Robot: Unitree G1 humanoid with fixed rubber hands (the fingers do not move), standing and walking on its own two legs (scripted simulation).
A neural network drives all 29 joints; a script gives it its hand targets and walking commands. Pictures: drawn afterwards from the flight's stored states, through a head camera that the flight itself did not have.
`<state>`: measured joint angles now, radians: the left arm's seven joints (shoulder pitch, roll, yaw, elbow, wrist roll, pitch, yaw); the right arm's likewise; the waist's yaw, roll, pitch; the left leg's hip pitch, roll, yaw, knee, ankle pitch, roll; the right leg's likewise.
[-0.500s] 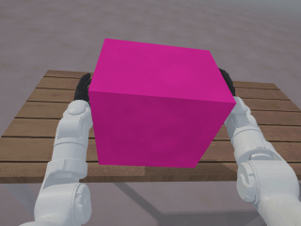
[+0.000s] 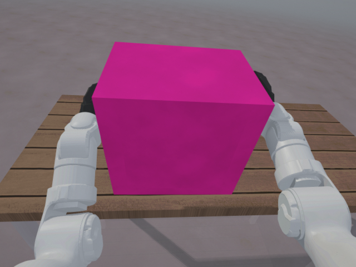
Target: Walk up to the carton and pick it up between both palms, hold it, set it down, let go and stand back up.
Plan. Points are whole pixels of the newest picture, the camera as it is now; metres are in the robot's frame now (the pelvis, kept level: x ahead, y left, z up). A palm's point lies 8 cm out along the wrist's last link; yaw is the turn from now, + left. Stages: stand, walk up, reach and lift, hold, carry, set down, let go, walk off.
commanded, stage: reach and lift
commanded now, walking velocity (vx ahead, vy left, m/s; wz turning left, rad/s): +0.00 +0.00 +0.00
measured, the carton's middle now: (176, 122) +0.40 +0.03 +0.18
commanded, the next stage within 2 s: hold in 0.86 s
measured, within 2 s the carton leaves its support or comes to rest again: neither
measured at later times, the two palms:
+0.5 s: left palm (100, 107) +0.37 +0.19 +0.22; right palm (273, 110) +0.39 -0.19 +0.23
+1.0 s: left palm (87, 106) +0.36 +0.22 +0.23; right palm (271, 96) +0.38 -0.16 +0.27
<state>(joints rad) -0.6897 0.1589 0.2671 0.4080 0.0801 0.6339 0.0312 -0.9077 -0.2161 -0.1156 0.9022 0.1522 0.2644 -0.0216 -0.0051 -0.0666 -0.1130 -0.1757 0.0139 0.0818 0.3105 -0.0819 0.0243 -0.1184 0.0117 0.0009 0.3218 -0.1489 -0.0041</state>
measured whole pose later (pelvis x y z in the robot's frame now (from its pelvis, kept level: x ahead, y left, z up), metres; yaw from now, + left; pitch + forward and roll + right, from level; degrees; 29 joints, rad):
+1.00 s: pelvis +0.00 +0.00 +0.00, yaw +0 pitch -3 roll +0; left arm -0.72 0.20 0.26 0.29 0.08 0.85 0.00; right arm -0.92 -0.23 -0.09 0.75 0.25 0.50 -0.09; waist -0.04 -0.08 -0.15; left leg -0.17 0.01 0.08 0.31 -0.09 0.02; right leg -0.11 0.01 0.00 0.32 -0.15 0.00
